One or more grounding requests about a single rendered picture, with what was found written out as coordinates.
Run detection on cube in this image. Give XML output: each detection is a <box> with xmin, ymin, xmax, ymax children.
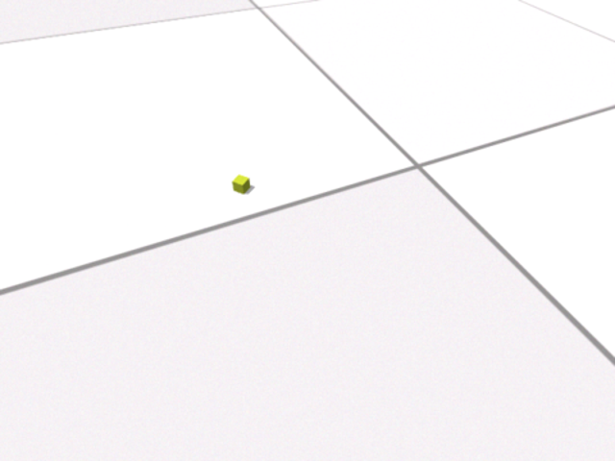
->
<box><xmin>233</xmin><ymin>175</ymin><xmax>250</xmax><ymax>194</ymax></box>

